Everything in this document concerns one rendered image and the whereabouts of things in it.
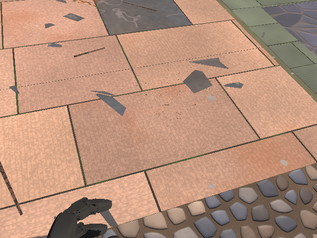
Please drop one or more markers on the left robot hand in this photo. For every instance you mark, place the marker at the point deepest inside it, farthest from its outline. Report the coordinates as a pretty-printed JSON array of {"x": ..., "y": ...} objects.
[{"x": 65, "y": 224}]

